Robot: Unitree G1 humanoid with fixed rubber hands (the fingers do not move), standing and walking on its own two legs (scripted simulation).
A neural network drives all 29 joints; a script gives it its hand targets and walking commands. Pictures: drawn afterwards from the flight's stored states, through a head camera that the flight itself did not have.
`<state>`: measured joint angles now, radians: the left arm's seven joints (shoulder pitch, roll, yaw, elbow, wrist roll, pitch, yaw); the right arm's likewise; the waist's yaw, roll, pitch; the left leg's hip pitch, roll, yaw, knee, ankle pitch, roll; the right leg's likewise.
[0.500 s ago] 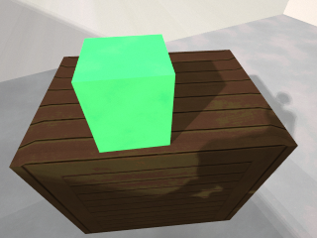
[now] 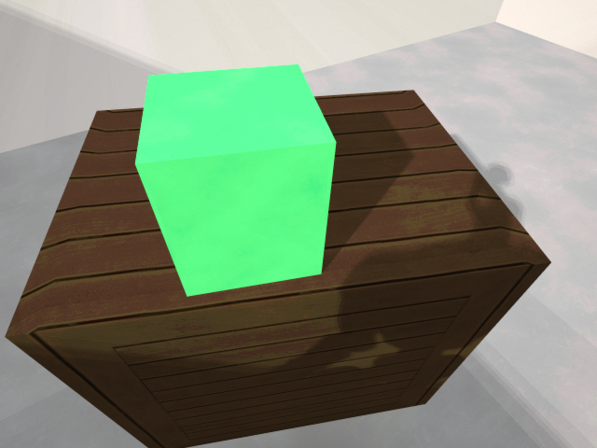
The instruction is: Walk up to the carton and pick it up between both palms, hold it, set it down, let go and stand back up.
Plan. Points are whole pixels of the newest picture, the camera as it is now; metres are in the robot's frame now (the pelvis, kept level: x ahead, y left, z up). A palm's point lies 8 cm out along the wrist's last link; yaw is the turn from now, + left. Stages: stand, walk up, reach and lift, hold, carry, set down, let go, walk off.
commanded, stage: walk up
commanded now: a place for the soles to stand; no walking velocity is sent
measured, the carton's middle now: (241, 182) +0.47 +0.08 +0.12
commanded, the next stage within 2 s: reach and lift in 0.50 s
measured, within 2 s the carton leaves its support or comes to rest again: neither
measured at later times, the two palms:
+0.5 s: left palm out of the picture +0.06 +0.25 -0.12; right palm out of the picture +0.03 -0.27 -0.13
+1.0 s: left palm out of the picture +0.15 +0.22 -0.07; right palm out of the picture +0.16 -0.25 -0.08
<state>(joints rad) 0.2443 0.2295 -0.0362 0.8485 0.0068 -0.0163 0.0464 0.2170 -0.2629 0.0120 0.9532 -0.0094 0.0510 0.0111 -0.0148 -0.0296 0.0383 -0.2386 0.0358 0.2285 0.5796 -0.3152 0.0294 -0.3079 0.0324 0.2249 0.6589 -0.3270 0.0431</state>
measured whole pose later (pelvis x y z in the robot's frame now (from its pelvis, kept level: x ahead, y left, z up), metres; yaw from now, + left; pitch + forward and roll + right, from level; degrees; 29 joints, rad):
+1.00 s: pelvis +0.00 -0.03 +0.00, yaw +6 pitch -5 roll +0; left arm 0.16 0.25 0.00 0.37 0.08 0.45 0.00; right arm 0.18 -0.17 -0.09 0.65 -0.02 0.04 0.03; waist -0.01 -0.03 0.09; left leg -0.18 0.07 0.09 0.58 -0.31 -0.02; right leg -0.18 0.00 -0.01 0.58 -0.31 0.00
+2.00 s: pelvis +0.02 -0.02 +0.02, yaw +5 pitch -4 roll +0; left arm 0.30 0.22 0.03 -0.14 -0.13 0.36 0.04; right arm 0.37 -0.17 -0.02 -0.07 0.18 0.19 -0.04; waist 0.04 -0.01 0.04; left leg -0.04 0.04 0.10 0.28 -0.18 -0.01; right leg -0.02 -0.01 -0.01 0.24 -0.16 0.01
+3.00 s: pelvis +0.02 -0.03 +0.02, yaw +5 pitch -1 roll -1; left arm -0.27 0.22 0.23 -0.18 -0.13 0.69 0.02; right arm -0.28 -0.28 0.05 0.03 0.41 0.34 -0.18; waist 0.00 -0.02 0.03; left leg -0.12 0.06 0.08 0.32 -0.18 -0.02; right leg -0.10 0.01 0.00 0.28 -0.16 0.00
